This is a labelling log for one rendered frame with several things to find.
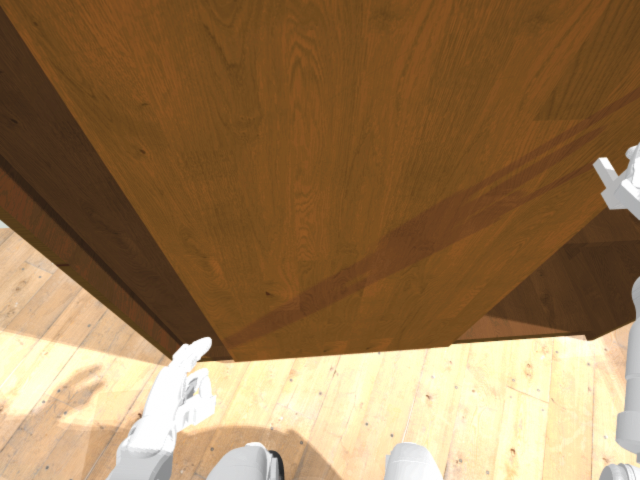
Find left robot hand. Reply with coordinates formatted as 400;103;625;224
142;337;216;432

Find wardrobe door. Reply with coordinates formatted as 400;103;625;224
0;0;640;362
0;6;224;346

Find robot left shin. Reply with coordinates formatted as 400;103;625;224
245;442;271;454

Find robot left thigh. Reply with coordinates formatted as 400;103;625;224
206;446;279;480

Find right robot hand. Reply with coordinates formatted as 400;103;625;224
613;142;640;220

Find right robot forearm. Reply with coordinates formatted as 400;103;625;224
615;277;640;464

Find handle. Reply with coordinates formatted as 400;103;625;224
593;157;627;210

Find left robot forearm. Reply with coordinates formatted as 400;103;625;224
105;415;177;480

